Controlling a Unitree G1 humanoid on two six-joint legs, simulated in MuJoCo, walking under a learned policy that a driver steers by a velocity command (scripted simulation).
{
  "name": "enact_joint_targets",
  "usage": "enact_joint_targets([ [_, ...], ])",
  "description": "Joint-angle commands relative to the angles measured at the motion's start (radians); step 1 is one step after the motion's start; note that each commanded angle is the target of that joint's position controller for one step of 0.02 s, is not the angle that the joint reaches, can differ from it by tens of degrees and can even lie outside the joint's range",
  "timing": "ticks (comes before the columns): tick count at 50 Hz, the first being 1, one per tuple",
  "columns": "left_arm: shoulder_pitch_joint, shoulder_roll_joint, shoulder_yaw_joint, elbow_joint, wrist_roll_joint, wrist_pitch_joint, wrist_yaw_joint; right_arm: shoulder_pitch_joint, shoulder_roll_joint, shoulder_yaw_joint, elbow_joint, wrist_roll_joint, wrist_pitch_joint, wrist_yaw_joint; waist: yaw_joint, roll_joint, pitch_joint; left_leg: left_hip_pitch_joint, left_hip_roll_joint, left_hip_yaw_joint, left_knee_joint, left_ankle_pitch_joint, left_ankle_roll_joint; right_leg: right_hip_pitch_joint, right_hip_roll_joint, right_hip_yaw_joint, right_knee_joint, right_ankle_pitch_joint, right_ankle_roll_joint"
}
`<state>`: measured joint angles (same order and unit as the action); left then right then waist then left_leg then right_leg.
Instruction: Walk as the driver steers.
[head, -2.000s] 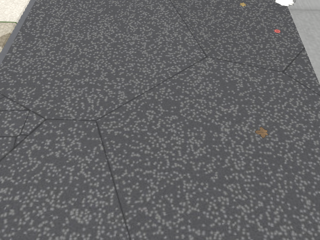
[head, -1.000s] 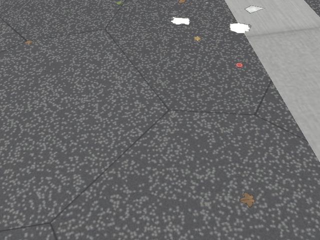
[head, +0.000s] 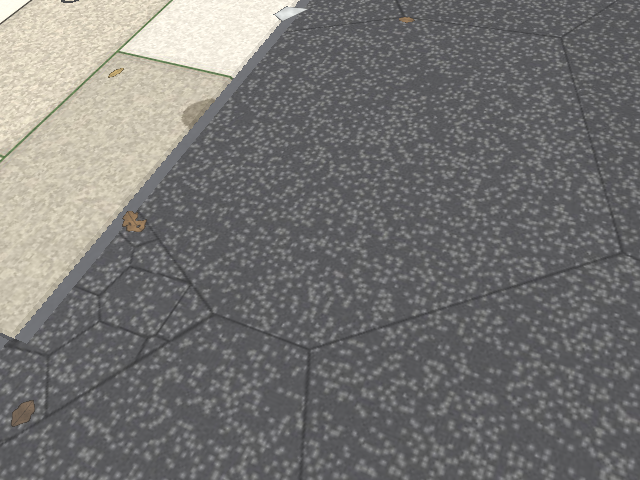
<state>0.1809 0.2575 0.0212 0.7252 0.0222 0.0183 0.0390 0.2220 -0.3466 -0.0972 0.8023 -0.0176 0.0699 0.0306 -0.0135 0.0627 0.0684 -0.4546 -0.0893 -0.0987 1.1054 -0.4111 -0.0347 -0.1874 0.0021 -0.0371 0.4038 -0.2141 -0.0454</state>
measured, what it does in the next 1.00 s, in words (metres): walks ahead: left foot, then right foot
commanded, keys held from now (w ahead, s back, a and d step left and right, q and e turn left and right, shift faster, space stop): w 1.00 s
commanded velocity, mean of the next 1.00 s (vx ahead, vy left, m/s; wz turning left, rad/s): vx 0.40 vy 0.00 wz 0.11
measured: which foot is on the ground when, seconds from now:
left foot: up 0.00-0.26, down 0.28-0.76, up 0.78-1.00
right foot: down 0.00-0.26, up 0.28-0.72, down 0.74-1.00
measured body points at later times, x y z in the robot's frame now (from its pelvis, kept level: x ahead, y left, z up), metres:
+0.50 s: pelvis +0.11 +0.05 +0.00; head +0.12 +0.07 +0.45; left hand +0.18 +0.32 -0.13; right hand +0.13 -0.21 -0.13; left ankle +0.02 +0.12 -0.75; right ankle +0.18 -0.08 -0.68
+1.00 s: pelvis +0.38 +0.02 +0.00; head +0.40 +0.01 +0.45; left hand +0.37 +0.28 -0.13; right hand +0.49 -0.23 -0.14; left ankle +0.43 +0.17 -0.67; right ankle +0.38 -0.04 -0.75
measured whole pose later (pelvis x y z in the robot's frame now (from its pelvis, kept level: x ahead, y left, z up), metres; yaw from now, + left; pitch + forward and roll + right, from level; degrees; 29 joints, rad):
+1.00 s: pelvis +0.38 +0.02 +0.00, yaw +4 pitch -1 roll -1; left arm 0.37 0.23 0.04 0.94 0.01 -0.08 -0.02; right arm 0.21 -0.27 -0.02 0.90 -0.04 -0.04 0.03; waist 0.01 0.04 0.04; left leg -0.58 0.09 -0.01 1.03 -0.19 0.05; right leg -0.10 0.08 -0.09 0.28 -0.17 -0.10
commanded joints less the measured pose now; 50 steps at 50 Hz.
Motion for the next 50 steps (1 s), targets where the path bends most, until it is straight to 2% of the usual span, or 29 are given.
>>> enact_joint_targets([
  [1,0.070,0.157,0.045,-0.030,0.003,-0.021,-0.006,-0.019,-0.064,-0.007,-0.063,-0.007,-0.004,0.017,0.049,-0.222,-0.071,-0.115,0.018,0.008,-0.040,0.030,-0.008,0.157,-0.228,0.227,-0.190,-0.080,-0.150],
  [3,0.101,0.166,0.051,-0.009,0.003,-0.031,-0.012,-0.051,-0.056,0.000,-0.069,-0.014,-0.008,0.024,0.063,-0.230,-0.040,-0.133,0.021,0.000,-0.131,0.034,0.000,0.180,-0.248,0.268,-0.237,-0.236,-0.156],
  [7,0.126,0.172,0.058,0.028,0.007,-0.053,-0.032,-0.075,-0.012,0.028,-0.060,-0.019,-0.034,0.025,0.062,-0.207,-0.017,-0.016,0.054,0.059,-0.344,0.009,0.033,0.131,-0.258,0.229,-0.260,-0.232,-0.160],
  [10,0.138,0.190,0.067,0.053,0.008,-0.052,-0.049,-0.084,-0.004,0.043,-0.056,-0.011,-0.056,0.021,0.053,-0.220,-0.001,0.165,0.051,0.137,-0.527,-0.024,0.075,0.013,-0.246,0.188,-0.244,-0.213,-0.163],
  [12,0.122,0.183,0.069,0.064,-0.010,-0.042,-0.055,0.016,0.012,0.051,-0.013,-0.013,-0.076,0.011,-0.014,-0.168,0.002,0.393,0.033,0.178,-0.728,0.150,0.110,-0.125,-0.214,0.141,-0.159,-0.219,-0.141],
  [13,0.114,0.148,0.059,0.061,-0.008,-0.043,-0.055,0.112,-0.011,0.045,0.027,-0.017,-0.088,0.001,-0.055,-0.110,-0.030,0.556,0.041,0.136,-0.760,0.127,0.120,-0.233,-0.177,0.104,-0.059,-0.238,-0.113],
  [14,0.079,0.065,0.034,0.032,-0.003,-0.046,-0.060,0.227,-0.078,0.032,0.053,-0.033,-0.102,-0.011,-0.109,0.084,-0.071,0.680,0.254,-0.146,-0.894,-0.098,0.144,-0.370,-0.086,-0.009,0.220,-0.284,-0.068],
  [15,0.018,0.042,0.025,-0.023,0.002,-0.053,-0.061,0.263,-0.199,0.006,0.043,-0.014,-0.107,-0.019,-0.121,0.209,-0.034,0.670,0.464,-0.525,-1.016,-0.336,0.238,-0.598,0.030,-0.061,0.432,-0.357,-0.040],
  [16,0.000,0.141,0.049,-0.023,0.012,-0.052,-0.058,0.229,-0.176,0.005,0.052,-0.010,-0.105,-0.026,-0.101,0.100,0.048,0.553,0.475,-0.509,-1.007,-0.337,0.296,-0.610,-0.040,0.039,0.546,-0.306,-0.051],
  [17,0.029,0.151,0.055,0.001,-0.001,-0.055,-0.071,0.146,-0.105,0.027,0.031,-0.007,-0.111,-0.023,-0.046,0.060,0.077,0.517,0.406,-0.420,-1.003,-0.286,0.276,-0.598,-0.065,0.066,0.577,-0.210,-0.051],
  [18,0.063,0.144,0.054,0.026,-0.006,-0.060,-0.080,0.101,-0.067,0.038,0.021,-0.006,-0.118,-0.020,-0.016,0.054,0.075,0.495,0.353,-0.326,-1.018,-0.170,0.246,-0.569,-0.080,0.065,0.571,-0.144,-0.039],
  [20,0.082,0.133,0.053,0.055,0.013,-0.056,-0.089,0.093,-0.035,0.049,0.023,-0.003,-0.136,-0.026,0.003,0.042,0.039,0.496,0.290,-0.189,-1.020,0.099,0.223,-0.522,-0.090,0.036,0.589,-0.049,-0.011],
  [23,0.031,0.100,0.045,0.040,0.020,-0.048,-0.092,0.159,-0.034,0.049,0.063,0.009,-0.151,-0.022,0.002,0.019,0.024,0.503,0.271,-0.096,-1.002,0.376,0.236,-0.555,-0.093,0.010,0.604,0.021,0.023],
  [27,-0.112,0.073,0.030,-0.015,0.015,-0.044,-0.095,0.211,-0.024,0.055,0.104,0.006,-0.152,-0.023,-0.021,0.023,0.058,0.477,0.254,-0.031,-0.999,0.537,0.241,-0.564,-0.084,-0.022,0.467,0.100,0.048],
  [29,-0.172,0.060,0.021,-0.038,0.011,-0.045,-0.097,0.229,-0.034,0.055,0.122,0.004,-0.154,-0.027,-0.032,0.026,0.068,0.469,0.258,-0.011,-0.997,0.596,0.234,-0.515,-0.071,-0.035,0.362,0.136,0.037],
  [32,-0.213,0.064,0.017,-0.061,0.009,-0.047,-0.092,0.247,-0.053,0.053,0.148,0.003,-0.156,-0.035,-0.030,0.022,0.075,0.517,0.292,-0.005,-0.982,0.703,0.223,-0.442,-0.044,-0.050,0.243,0.133,-0.007],
  [34,-0.156,0.077,0.023,-0.047,0.008,-0.051,-0.079,0.220,-0.069,0.051,0.155,0.000,-0.156,-0.041,0.010,0.027,0.039,0.543,0.299,0.021,-0.894,0.940,0.199,-0.320,-0.003,-0.065,0.193,0.085,-0.047],
  [35,-0.074,0.095,0.032,-0.021,0.007,-0.054,-0.069,0.211,-0.080,0.048,0.159,-0.005,-0.155,-0.044,0.048,0.034,-0.013,0.557,0.296,0.032,-0.787,1.095,0.183,-0.217,0.028,-0.070,0.182,0.049,-0.064],
  [36,0.069,0.116,0.044,0.027,0.007,-0.061,-0.059,0.201,-0.089,0.045,0.161,-0.008,-0.149,-0.044,0.112,0.020,-0.097,0.543,0.274,0.054,-0.607,1.164,0.167,-0.054,0.060,-0.078,0.130,0.045,-0.084],
  [37,0.235,0.152,0.059,0.079,0.021,-0.072,-0.045,0.199,-0.083,0.049,0.157,-0.003,-0.148,-0.043,0.178,-0.010,-0.194,0.401,0.233,0.078,-0.373,0.992,0.153,0.198,-0.001,-0.017,0.098,0.049,-0.112],
  [38,0.347,0.267,0.087,0.095,0.045,-0.076,-0.032,0.276,0.019,0.074,0.119,0.023,-0.152,-0.033,0.161,-0.209,-0.342,0.103,0.112,0.134,0.003,0.504,0.116,0.481,-0.299,0.388,0.053,-0.160,-0.194],
  [39,0.329,0.266,0.086,0.105,0.016,-0.070,-0.047,0.302,-0.006,0.060,0.132,0.018,-0.154,-0.030,0.125,-0.290,-0.404,-0.065,-0.024,0.037,0.218,-0.082,0.118,0.504,-0.417,0.783,-0.123,-0.156,-0.261],
  [40,0.202,0.225,0.079,0.093,-0.008,-0.068,-0.052,0.225,-0.046,0.047,0.115,0.001,-0.152,-0.030,0.076,-0.189,-0.231,-0.142,0.054,-0.012,0.260,-0.013,0.133,0.356,-0.379,0.659,-0.141,-0.214,-0.242],
  [41,0.116,0.150,0.061,0.078,-0.011,-0.073,-0.055,0.167,-0.038,0.051,0.104,-0.002,-0.157,-0.023,0.056,-0.113,-0.117,-0.141,0.102,0.010,0.210,0.070,0.137,0.205,-0.345,0.515,-0.171,-0.181,-0.227],
  [42,0.080,0.108,0.048,0.083,-0.006,-0.080,-0.056,0.145,-0.011,0.055,0.102,-0.002,-0.155,-0.018,0.028,-0.094,-0.055,-0.110,0.142,0.026,0.141,0.108,0.139,0.100,-0.292,0.411,-0.210,-0.119,-0.197],
  [44,0.078,0.074,0.035,0.110,-0.005,-0.096,-0.054,0.169,0.018,0.061,0.115,-0.020,-0.129,-0.007,-0.015,-0.121,-0.030,-0.028,0.171,0.041,0.068,0.133,0.121,-0.009,-0.229,0.283,-0.250,0.016,-0.167],
  [46,0.124,0.085,0.038,0.137,-0.010,-0.114,-0.056,0.154,0.033,0.064,0.111,-0.021,-0.114,0.002,-0.022,-0.116,-0.029,-0.042,0.180,0.065,0.032,0.162,0.104,-0.017,-0.216,0.227,-0.274,0.120,-0.178],
  [48,0.159,0.096,0.041,0.161,-0.013,-0.120,-0.057,0.071,0.033,0.065,0.084,-0.021,-0.107,0.006,-0.015,-0.110,0.002,-0.125,0.201,0.086,-0.034,0.231,0.084,0.002,-0.203,0.181,-0.310,0.138,-0.182],
  [50,0.199,0.089,0.037,0.182,-0.017,-0.119,-0.056,-0.023,0.033,0.066,0.052,-0.021,-0.107,0.008,0.005,-0.105,0.025,-0.196,0.212,0.107,-0.127,0.307,0.064,0.039,-0.184,0.143,-0.323,0.189,-0.176],
])
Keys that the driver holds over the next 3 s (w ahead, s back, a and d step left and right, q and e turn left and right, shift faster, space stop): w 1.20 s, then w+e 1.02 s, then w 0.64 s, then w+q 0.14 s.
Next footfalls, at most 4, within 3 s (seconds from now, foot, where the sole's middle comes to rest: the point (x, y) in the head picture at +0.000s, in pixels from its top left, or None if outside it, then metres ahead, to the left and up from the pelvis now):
0.28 left None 0.06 0.13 -0.78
0.74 right None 0.42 -0.04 -0.78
1.28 left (291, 371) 0.71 0.16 -0.78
1.84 right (373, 274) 0.97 -0.05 -0.78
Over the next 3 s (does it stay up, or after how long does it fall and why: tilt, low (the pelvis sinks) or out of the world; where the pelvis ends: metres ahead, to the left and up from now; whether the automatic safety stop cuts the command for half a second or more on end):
stays up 1.39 -0.24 -0.01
